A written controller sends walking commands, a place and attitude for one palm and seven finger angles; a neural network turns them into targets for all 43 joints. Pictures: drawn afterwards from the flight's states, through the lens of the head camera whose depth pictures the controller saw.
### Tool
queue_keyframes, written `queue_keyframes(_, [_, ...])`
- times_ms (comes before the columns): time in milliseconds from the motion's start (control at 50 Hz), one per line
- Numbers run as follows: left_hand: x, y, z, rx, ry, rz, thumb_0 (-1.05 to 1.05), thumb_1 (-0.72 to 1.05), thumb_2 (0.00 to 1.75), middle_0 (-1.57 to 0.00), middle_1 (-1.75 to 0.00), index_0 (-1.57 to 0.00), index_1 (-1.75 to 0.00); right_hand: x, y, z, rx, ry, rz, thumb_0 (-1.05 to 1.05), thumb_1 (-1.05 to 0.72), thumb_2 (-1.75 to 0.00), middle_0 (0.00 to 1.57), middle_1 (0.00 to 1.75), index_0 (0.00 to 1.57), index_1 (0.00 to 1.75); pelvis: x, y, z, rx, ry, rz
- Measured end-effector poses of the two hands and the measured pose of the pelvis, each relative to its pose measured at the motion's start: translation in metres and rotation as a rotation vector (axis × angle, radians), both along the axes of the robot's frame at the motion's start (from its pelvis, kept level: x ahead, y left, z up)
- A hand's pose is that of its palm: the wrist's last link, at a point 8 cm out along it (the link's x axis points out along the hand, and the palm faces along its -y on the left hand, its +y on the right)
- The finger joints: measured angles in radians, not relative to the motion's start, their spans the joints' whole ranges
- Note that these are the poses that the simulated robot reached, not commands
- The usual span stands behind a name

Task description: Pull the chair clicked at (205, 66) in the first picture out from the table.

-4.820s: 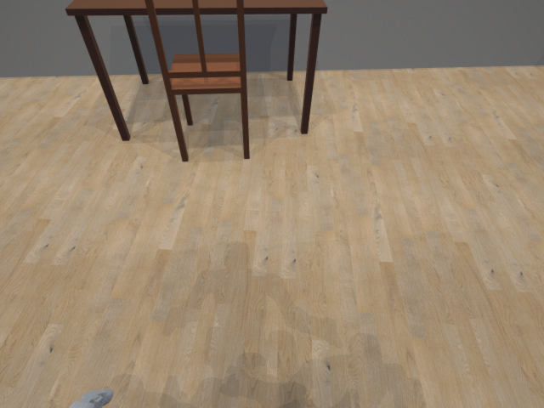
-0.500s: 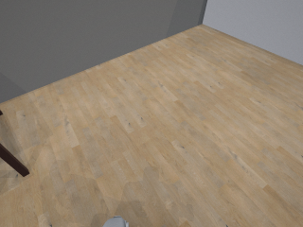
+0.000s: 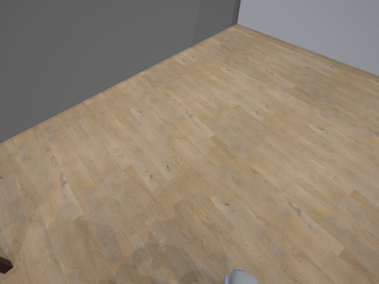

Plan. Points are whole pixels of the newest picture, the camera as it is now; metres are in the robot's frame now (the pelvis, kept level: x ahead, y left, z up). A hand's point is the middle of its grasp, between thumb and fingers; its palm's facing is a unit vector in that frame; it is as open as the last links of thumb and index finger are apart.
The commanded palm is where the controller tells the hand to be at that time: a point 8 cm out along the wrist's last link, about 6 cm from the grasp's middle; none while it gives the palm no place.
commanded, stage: walk around to get in front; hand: left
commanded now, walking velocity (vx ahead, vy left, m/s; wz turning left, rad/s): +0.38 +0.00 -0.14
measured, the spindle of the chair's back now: out of the picture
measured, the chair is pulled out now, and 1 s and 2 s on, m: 0.00 0.00 0.00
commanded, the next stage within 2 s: walk to a spot facing it in 0.18 s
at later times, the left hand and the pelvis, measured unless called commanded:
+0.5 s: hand (145, 272) +0.18 +0.12 -0.17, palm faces +0.15 -0.97 -0.18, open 7.3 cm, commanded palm none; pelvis +0.19 -0.05 +0.00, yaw +6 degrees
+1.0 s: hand (113, 227) +0.28 +0.23 -0.16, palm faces +0.38 -0.89 -0.26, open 7.4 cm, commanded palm none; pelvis +0.24 -0.02 -0.01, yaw +21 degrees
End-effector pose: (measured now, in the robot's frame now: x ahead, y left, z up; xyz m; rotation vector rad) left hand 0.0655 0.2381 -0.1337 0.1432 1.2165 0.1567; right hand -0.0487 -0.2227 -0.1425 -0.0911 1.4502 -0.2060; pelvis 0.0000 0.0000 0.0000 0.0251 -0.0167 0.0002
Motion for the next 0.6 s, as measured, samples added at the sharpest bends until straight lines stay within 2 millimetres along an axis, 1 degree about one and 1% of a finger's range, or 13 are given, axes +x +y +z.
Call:
queue_keyframes(60, [0.056,-0.016,0.001,0.019,-0.035,-0.064,0.01,0.91,0.9,-0.2,-0.3,-0.2,-0.3,-0.001,-0.003,-0.009,0.036,0.061,-0.053,0.0,-0.92,-0.9,0.2,0.3,0.2,0.3,0.029,-0.014,-0.006,0.008,0.004,-0.022])
queue_keyframes(120, [0.107,-0.037,-0.005,0.038,-0.088,-0.109,0.0,0.91,0.9,-0.2,-0.3,-0.2,-0.3,0.005,-0.01,-0.023,0.073,0.122,-0.088,0.0,-0.91,-0.9,0.2,0.3,0.2,0.3,0.061,-0.034,-0.02,0.011,0.004,-0.033])
queue_keyframes(140, [0.119,-0.043,-0.006,0.041,-0.107,-0.112,0.0,0.91,0.9,-0.2,-0.3,-0.2,-0.3,0.011,-0.014,-0.027,0.084,0.14,-0.091,0.0,-0.91,-0.9,0.2,0.3,0.2,0.3,0.069,-0.039,-0.023,0.006,0.001,-0.035])
queue_keyframes(180, [0.132,-0.055,-0.005,0.035,-0.124,-0.099,0.0,0.91,0.9,-0.2,-0.3,-0.2,-0.3,0.032,-0.023,-0.029,0.092,0.145,-0.082,0.01,-0.91,-0.9,0.2,0.3,0.2,0.3,0.083,-0.047,-0.022,0.0,-0.009,-0.027])
queue_keyframes(220, [0.134,-0.064,-0.003,0.025,-0.11,-0.074,0.0,0.91,0.9,-0.2,-0.3,-0.2,-0.3,0.064,-0.034,-0.026,0.083,0.109,-0.065,0.01,-0.91,-0.9,0.2,0.3,0.2,0.3,0.097,-0.053,-0.017,-0.003,-0.015,-0.02])
queue_keyframes(260, [0.132,-0.069,0.001,0.023,-0.087,-0.034,0.0,0.92,0.9,-0.2,-0.3,-0.2,-0.3,0.103,-0.046,-0.022,0.065,0.049,-0.04,0.01,-0.91,-0.9,0.2,0.3,0.2,0.29,0.111,-0.057,-0.01,-0.007,-0.014,-0.012])
queue_keyframes(340, [0.127,-0.062,0.006,0.049,-0.036,0.012,-0.02,0.95,0.9,-0.2,-0.3,-0.21,-0.3,0.183,-0.062,-0.011,0.033,-0.08,0.016,0.01,-0.91,-0.9,0.2,0.3,0.19,0.29,0.138,-0.062,-0.001,-0.016,-0.007,0.014])
queue_keyframes(400, [0.119,-0.064,0.003,0.035,0.025,0.04,-0.01,0.95,0.9,-0.2,-0.3,-0.2,-0.3,0.237,-0.067,-0.005,0.016,-0.15,0.061,0.01,-0.91,-0.9,0.2,0.3,0.19,0.29,0.157,-0.061,0.001,-0.024,-0.005,0.042])
queue_keyframes(440, [0.113,-0.066,-0.001,0.015,0.06,0.069,-0.01,0.94,0.9,-0.2,-0.3,-0.2,-0.3,0.27,-0.066,-0.001,0.009,-0.179,0.1,0.0,-0.92,-0.9,0.2,0.3,0.19,0.29,0.169,-0.059,0.001,-0.031,-0.005,0.064])
queue_keyframes(500, [0.105,-0.068,-0.011,-0.022,0.106,0.125,0.0,0.92,0.9,-0.2,-0.3,-0.2,-0.3,0.315,-0.059,0.003,-0.003,-0.202,0.174,0.0,-0.92,-0.9,0.2,0.3,0.19,0.29,0.185,-0.052,-0.002,-0.041,-0.006,0.101])
queue_keyframes(560, [0.097,-0.066,-0.024,-0.059,0.151,0.188,0.0,0.92,0.9,-0.2,-0.3,-0.2,-0.3,0.357,-0.045,0.005,-0.02,-0.216,0.255,0.0,-0.92,-0.9,0.2,0.3,0.19,0.29,0.201,-0.042,-0.008,-0.053,-0.007,0.14])
queue_keyframes(600, [0.093,-0.061,-0.034,-0.079,0.18,0.225,0.0,0.91,0.9,-0.2,-0.3,-0.2,-0.3,0.384,-0.033,0.005,-0.035,-0.234,0.303,0.0,-0.91,-0.9,0.2,0.3,0.19,0.29,0.212,-0.032,-0.015,-0.054,-0.006,0.163])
